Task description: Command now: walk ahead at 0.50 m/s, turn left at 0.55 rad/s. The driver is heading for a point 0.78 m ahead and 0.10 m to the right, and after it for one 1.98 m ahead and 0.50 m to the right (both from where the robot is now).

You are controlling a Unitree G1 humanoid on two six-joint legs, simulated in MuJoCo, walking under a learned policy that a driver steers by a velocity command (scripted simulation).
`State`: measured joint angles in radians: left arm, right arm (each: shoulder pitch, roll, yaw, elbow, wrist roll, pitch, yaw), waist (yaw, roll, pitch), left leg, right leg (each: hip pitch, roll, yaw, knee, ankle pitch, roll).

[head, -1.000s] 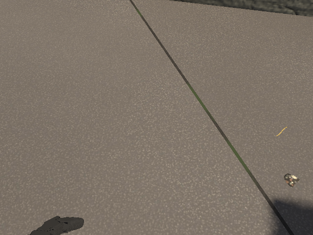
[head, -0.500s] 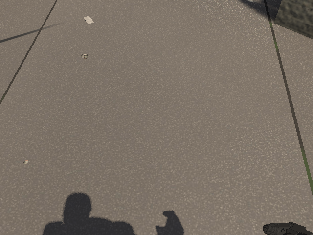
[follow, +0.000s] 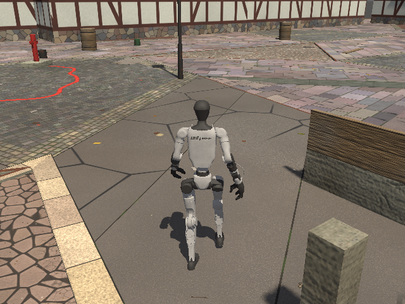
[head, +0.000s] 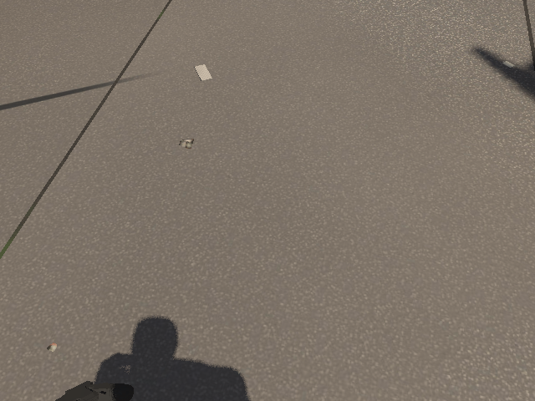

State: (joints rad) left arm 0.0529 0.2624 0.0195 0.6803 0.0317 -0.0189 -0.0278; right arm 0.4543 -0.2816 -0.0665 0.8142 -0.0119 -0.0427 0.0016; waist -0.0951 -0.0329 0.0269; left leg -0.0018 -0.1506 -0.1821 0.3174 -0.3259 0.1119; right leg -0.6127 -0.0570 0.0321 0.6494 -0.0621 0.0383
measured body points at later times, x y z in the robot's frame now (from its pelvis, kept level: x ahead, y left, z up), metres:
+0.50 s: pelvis +0.27 -0.01 +0.00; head +0.29 -0.01 +0.45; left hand +0.19 +0.24 -0.13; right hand +0.50 -0.21 -0.09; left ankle +0.38 +0.12 -0.71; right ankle +0.18 -0.13 -0.74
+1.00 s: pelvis +0.52 +0.04 +0.00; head +0.54 +0.04 +0.45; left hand +0.69 +0.27 -0.12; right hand +0.47 -0.21 -0.14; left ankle +0.40 +0.11 -0.74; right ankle +0.67 -0.08 -0.70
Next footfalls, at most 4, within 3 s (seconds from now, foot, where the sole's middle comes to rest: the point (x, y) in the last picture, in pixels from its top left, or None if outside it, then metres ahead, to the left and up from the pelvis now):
0.08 right None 0.22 -0.12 -0.77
0.56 left None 0.44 0.12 -0.77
1.10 right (269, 302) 0.73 -0.06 -0.77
1.64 left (237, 204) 1.07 0.01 -0.77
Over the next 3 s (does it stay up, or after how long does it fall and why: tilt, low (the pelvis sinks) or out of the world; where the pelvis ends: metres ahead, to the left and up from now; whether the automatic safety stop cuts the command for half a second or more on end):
stays up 1.47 -0.38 0.01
